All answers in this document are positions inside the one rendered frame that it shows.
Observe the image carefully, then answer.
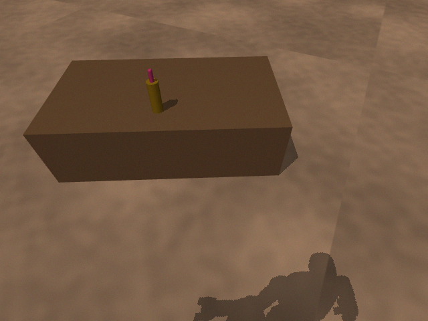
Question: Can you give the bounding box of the bottle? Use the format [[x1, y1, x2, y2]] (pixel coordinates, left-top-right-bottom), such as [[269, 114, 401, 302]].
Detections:
[[146, 69, 163, 114]]

